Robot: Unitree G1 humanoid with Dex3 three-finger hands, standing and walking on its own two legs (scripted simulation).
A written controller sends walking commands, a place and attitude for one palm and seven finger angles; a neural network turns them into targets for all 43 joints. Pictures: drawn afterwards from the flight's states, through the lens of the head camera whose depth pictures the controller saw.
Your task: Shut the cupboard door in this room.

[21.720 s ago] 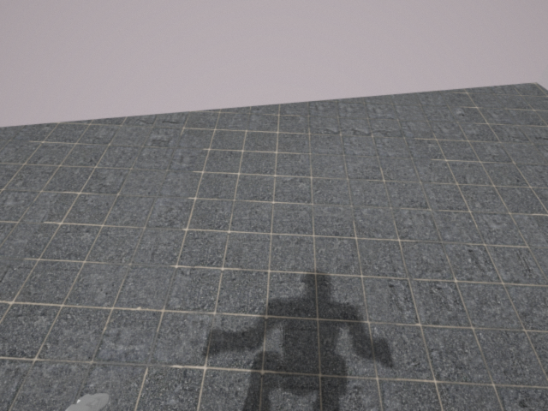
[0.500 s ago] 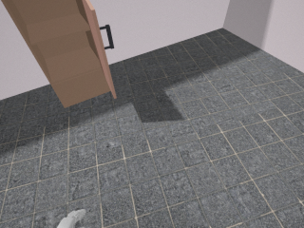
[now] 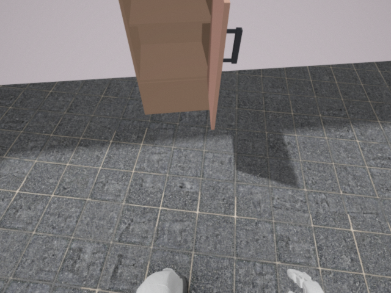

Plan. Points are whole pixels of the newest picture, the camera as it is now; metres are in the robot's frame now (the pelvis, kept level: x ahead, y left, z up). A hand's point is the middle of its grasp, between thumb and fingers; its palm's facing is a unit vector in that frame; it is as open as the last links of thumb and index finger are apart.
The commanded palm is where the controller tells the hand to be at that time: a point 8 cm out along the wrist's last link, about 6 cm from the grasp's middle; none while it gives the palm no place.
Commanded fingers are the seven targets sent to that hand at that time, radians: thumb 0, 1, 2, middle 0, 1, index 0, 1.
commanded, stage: turn or walk to find it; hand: left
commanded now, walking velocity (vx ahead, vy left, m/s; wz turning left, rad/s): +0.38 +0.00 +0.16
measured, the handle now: (231, 46) +0.91 -0.01 -0.02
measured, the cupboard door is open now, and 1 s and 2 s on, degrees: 84 84 84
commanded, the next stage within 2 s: stand and wait in 0.14 s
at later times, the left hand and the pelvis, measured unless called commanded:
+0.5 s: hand (138, 214) +0.30 +0.19 -0.14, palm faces +0.04 -0.98 -0.19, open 7.4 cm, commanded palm none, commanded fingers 0.00 0.90 0.90 -0.20 -0.30 -0.20 -0.30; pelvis +0.19 +0.01 +0.02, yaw +4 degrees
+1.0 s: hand (128, 253) +0.20 +0.19 -0.16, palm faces +0.13 -0.98 -0.16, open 7.3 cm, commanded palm none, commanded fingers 0.00 0.90 0.90 -0.20 -0.30 -0.20 -0.30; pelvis +0.22 +0.03 +0.02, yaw +3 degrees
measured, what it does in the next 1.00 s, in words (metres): walks ahead: right foot, then left foot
